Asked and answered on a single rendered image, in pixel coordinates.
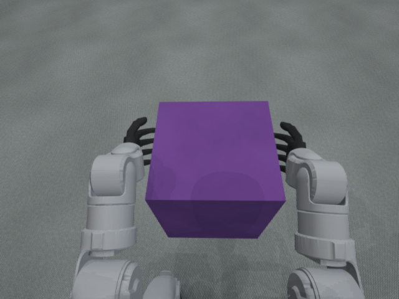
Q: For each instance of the robot right forearm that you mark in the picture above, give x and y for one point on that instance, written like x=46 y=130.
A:
x=323 y=204

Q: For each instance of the left robot upper arm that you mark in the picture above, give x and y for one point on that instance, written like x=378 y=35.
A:
x=109 y=279

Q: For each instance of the carton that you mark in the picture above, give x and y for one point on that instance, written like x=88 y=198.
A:
x=214 y=170

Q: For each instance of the left robot thigh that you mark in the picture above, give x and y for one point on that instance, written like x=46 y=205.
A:
x=163 y=287

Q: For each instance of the left robot shin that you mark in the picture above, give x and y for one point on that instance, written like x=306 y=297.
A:
x=166 y=273

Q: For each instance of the robot left forearm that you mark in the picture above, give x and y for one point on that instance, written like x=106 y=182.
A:
x=110 y=225

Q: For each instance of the right robot upper arm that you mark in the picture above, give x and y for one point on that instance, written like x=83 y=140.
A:
x=322 y=283

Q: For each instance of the robot right hand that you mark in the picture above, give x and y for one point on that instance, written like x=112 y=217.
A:
x=294 y=141

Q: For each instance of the robot left hand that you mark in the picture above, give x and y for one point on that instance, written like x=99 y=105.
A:
x=133 y=136

